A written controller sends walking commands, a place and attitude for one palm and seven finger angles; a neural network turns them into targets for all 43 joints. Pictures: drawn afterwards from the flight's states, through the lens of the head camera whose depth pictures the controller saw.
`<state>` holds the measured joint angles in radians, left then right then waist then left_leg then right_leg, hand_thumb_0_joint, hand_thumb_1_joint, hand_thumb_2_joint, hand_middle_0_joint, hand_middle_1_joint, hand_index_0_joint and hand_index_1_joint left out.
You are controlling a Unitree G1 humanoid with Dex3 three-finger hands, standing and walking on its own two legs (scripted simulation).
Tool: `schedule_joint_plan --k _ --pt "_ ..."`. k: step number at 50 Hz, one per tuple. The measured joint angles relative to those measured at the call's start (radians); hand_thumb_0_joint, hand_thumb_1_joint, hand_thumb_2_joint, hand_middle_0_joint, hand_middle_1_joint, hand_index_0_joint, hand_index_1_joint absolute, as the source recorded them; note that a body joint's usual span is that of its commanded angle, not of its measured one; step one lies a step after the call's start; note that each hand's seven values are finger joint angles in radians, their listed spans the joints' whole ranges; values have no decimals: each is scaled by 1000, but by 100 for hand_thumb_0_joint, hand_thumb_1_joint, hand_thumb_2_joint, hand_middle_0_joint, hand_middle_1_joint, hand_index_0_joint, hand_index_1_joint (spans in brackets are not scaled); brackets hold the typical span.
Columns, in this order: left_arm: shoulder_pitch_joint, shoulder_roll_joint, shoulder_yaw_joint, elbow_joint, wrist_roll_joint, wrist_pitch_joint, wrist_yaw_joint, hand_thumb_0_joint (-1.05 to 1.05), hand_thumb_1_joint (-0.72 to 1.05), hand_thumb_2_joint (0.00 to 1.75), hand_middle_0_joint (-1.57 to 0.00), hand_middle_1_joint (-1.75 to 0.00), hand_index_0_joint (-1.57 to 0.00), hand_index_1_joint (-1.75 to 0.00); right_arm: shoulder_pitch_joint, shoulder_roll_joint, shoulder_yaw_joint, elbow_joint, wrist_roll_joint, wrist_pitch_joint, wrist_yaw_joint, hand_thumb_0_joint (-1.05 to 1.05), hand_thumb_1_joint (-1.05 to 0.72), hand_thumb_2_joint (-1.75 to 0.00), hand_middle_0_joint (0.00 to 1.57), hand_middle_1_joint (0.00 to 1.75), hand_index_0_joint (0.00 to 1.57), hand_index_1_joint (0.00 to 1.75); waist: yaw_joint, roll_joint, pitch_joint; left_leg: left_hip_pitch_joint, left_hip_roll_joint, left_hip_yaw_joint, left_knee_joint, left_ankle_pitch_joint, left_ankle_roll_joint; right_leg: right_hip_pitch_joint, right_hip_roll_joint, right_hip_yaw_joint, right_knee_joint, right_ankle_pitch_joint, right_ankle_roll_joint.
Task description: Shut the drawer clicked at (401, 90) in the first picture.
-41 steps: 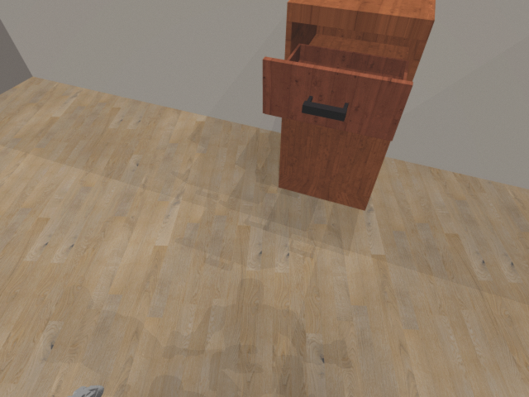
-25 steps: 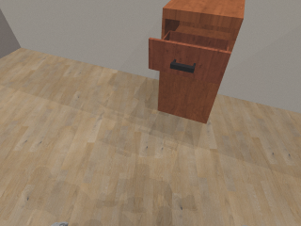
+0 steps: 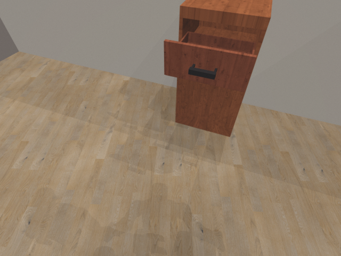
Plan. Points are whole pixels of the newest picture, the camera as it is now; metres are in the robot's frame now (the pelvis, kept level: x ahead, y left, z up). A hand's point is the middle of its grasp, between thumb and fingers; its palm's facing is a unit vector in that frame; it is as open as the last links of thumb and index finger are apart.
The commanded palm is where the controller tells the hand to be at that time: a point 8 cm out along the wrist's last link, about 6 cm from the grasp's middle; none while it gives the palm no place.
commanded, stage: look at it before walking up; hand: left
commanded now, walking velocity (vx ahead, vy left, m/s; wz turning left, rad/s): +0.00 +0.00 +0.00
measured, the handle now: (203, 70) +0.89 -0.10 -0.04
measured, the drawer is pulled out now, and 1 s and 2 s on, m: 0.30 0.30 0.30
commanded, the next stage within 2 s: walk to a spot facing it in 0.62 s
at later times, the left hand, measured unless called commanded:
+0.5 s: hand out of the picture +0.06 +0.25 -0.16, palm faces -0.02 -0.94 -0.33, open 7.4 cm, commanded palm none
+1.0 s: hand out of the picture +0.05 +0.21 -0.18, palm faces -0.09 -0.97 -0.24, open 7.4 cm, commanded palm none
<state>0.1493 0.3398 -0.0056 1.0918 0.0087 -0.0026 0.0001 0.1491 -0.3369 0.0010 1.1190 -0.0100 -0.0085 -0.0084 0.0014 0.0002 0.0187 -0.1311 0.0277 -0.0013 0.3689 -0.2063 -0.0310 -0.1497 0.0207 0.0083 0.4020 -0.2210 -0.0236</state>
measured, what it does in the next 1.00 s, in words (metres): stands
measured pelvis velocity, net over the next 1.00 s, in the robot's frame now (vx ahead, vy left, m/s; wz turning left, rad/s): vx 0.03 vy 0.00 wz -0.13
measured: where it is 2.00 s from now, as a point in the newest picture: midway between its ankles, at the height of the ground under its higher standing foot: (189, 242)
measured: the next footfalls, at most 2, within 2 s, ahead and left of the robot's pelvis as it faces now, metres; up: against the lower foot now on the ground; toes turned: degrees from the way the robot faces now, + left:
left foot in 1.56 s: +0.40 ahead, +0.04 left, +0.00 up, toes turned -14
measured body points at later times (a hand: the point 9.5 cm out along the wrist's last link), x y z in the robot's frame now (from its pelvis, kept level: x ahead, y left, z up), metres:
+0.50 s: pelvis +0.00 +0.00 +0.00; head +0.00 +0.00 +0.45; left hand +0.07 +0.30 -0.13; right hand +0.07 -0.29 -0.13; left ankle +0.00 +0.14 -0.74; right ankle +0.00 -0.10 -0.74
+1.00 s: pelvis +0.03 +0.00 -0.01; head +0.03 -0.01 +0.44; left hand +0.06 +0.26 -0.16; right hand +0.03 -0.26 -0.16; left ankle +0.00 +0.14 -0.74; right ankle +0.01 -0.10 -0.73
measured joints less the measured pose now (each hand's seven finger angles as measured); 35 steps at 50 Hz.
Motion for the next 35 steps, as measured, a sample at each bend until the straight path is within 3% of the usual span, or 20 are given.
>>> schedule_joint_plan --k 35 --pt "11 -5 -1 9 3 -2 1 1 90 90 -20 -30 -20 -30 -13 10 1 7 2 -6 1 1 -91 -90 20 30 20 30 5 -7 0 8 -5 9 -24 11 7 7 -5 10 -27 15 9"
